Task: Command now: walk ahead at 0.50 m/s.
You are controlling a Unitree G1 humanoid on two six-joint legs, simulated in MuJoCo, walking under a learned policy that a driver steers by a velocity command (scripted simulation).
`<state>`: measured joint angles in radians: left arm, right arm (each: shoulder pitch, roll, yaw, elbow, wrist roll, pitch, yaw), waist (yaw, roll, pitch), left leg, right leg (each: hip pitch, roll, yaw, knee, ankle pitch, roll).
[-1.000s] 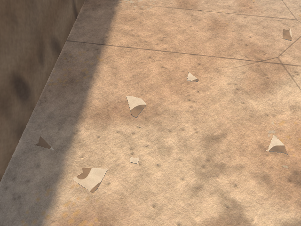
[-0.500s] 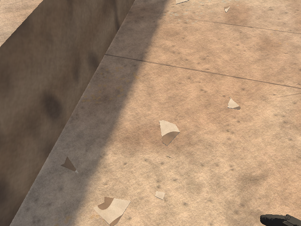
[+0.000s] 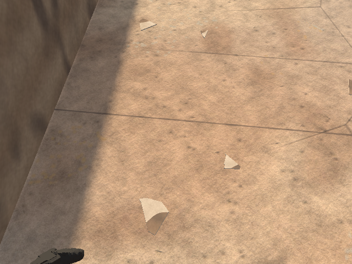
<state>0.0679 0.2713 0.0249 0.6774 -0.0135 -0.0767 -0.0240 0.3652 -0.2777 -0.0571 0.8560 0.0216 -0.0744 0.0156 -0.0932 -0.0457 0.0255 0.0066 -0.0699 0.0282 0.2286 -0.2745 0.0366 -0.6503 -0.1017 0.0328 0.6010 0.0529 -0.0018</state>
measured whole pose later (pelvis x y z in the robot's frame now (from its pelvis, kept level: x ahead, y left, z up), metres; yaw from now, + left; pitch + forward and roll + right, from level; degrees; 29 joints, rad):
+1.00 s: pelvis +0.56 +0.01 +0.00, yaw -9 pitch +1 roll +2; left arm 0.17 0.29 0.06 0.78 -0.02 -0.03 -0.02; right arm 0.31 -0.26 -0.06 0.88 -0.01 -0.09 0.00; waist -0.06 -0.04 0.03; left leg 0.02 -0.04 0.20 0.21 -0.24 0.04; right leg -0.69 -0.11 0.05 0.79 0.02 -0.01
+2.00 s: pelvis +1.09 -0.20 +0.00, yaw -44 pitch +1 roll +2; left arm 0.15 0.30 0.07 0.62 -0.02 -0.02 -0.01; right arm 0.33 -0.28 -0.06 0.87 0.00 -0.09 0.00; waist -0.09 -0.04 0.04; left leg -0.02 -0.01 0.15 0.25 -0.25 0.01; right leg -0.68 -0.09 0.05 0.83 -0.08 0.00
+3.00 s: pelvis +1.53 -0.51 +0.01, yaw -16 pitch +2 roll -1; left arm 0.05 0.29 0.06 0.71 0.01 -0.09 0.00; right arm 0.32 -0.27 -0.07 0.75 0.02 -0.05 0.00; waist -0.06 -0.03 0.04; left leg -0.15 -0.11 -0.11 0.34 -0.21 0.09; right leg -0.66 -0.09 0.10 0.73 -0.04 0.07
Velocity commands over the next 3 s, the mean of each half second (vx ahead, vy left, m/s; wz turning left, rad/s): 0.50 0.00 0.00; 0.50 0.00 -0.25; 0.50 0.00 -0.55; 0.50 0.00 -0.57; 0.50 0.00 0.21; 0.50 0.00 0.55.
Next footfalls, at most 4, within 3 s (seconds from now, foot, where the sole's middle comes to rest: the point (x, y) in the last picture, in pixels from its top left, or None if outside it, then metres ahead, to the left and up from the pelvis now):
0.10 right None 0.25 -0.14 -0.78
0.64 left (143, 246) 0.54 0.10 -0.78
1.18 right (204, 179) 0.80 -0.17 -0.78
1.66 left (178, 120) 1.15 -0.09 -0.78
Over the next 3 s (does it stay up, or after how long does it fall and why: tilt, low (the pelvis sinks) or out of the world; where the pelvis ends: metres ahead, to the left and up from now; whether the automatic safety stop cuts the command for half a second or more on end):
stays up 1.53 -0.51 0.01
